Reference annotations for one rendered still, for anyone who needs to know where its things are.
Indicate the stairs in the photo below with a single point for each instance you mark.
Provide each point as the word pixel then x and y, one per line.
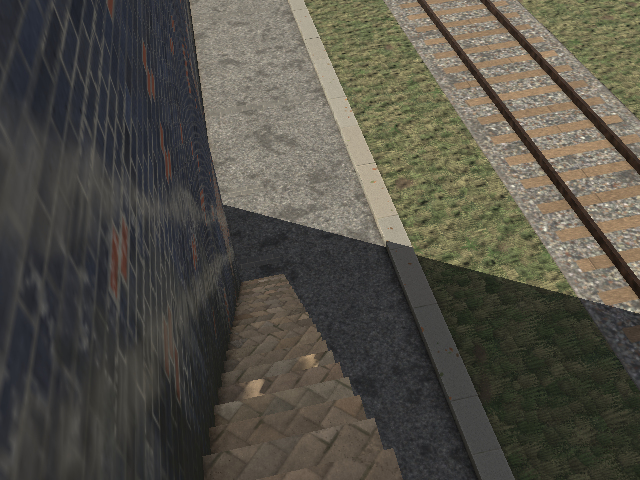
pixel 285 410

